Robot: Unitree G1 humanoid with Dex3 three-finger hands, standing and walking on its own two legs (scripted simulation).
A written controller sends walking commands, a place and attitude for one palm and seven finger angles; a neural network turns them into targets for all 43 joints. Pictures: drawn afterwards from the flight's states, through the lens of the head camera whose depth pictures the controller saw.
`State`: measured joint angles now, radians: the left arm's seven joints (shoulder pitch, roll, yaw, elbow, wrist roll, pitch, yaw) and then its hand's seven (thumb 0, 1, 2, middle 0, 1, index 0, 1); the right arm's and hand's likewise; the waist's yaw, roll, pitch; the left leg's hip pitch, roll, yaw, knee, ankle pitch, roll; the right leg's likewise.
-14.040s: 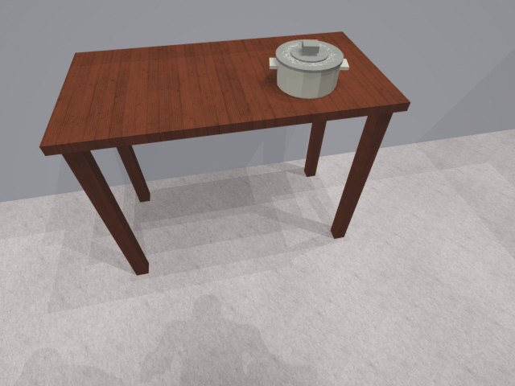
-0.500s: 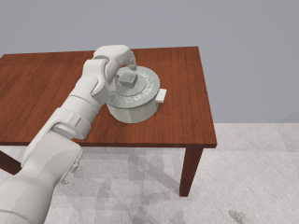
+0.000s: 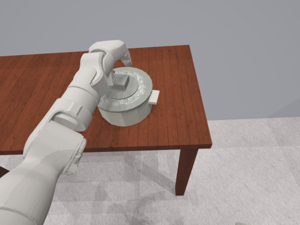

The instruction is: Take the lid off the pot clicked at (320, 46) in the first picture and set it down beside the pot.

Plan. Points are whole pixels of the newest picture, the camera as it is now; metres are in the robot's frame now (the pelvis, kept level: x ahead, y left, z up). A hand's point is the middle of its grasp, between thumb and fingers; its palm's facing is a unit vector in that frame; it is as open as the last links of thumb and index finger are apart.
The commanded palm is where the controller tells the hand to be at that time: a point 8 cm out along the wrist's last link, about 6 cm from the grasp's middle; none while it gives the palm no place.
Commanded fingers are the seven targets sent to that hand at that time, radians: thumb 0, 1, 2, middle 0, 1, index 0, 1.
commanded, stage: move the open hand above the knob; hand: left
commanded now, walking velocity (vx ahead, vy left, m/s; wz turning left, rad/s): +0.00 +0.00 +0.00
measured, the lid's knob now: (120, 81) +0.51 +0.08 +0.09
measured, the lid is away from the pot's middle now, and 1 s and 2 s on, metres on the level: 0.00 0.00 0.00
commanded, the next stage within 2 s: lower the open fingers around the knob in 0.34 s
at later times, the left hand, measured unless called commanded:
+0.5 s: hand (116, 70) +0.48 +0.08 +0.15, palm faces -0.32 -0.03 -0.95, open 10.0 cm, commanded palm +0.48 +0.09 +0.22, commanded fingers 0.00 -0.31 1.48 -0.85 -0.08 -0.85 -0.08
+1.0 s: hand (115, 81) +0.48 +0.09 +0.12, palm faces -0.38 -0.03 -0.92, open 10.0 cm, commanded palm +0.48 +0.10 +0.18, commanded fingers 0.00 -0.31 1.48 -0.85 -0.08 -0.85 -0.08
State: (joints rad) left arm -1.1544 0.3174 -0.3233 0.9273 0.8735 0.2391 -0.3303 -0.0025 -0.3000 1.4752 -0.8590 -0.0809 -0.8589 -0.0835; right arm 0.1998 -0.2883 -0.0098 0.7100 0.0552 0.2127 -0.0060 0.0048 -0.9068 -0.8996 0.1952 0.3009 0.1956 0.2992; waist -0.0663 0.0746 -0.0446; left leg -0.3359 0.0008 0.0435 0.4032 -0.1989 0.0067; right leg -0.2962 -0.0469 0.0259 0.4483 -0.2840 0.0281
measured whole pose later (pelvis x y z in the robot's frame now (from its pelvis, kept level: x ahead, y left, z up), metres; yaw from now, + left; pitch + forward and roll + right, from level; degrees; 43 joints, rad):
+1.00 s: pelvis +0.00 +0.00 +0.00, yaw +0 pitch +9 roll +1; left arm -1.15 0.27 -0.34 1.01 0.87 0.26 -0.33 0.00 -0.30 1.48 -0.84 -0.07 -0.86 -0.08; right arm 0.20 -0.28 -0.01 0.72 0.06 0.21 0.00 0.00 -0.91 -0.90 0.20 0.30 0.20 0.30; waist -0.08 0.07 -0.06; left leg -0.36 0.00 0.04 0.42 -0.21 0.01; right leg -0.32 -0.05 0.02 0.45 -0.29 0.03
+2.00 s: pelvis +0.00 +0.00 +0.00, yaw +1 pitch +10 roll +1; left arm -1.21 0.25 -0.40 1.08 0.86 0.28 -0.30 0.00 -0.30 1.48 -0.87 -0.10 -0.86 -0.08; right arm 0.21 -0.28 -0.02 0.75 0.05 0.21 -0.01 0.00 -0.91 -0.90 0.20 0.30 0.20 0.30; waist -0.08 0.07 -0.07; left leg -0.42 0.00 0.02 0.47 -0.23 0.01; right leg -0.36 -0.05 0.01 0.49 -0.31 0.03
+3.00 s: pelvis +0.01 +0.00 +0.00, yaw +1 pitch +11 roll +1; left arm -1.18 0.24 -0.37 1.06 0.87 0.28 -0.28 0.00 0.09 0.93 -0.51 -0.95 -0.57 -0.98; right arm 0.21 -0.27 -0.02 0.74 0.05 0.22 -0.01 0.00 -0.91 -0.90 0.20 0.30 0.20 0.30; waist -0.09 0.07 -0.07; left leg -0.42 0.00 0.03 0.46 -0.23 0.01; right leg -0.36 -0.05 0.01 0.48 -0.30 0.03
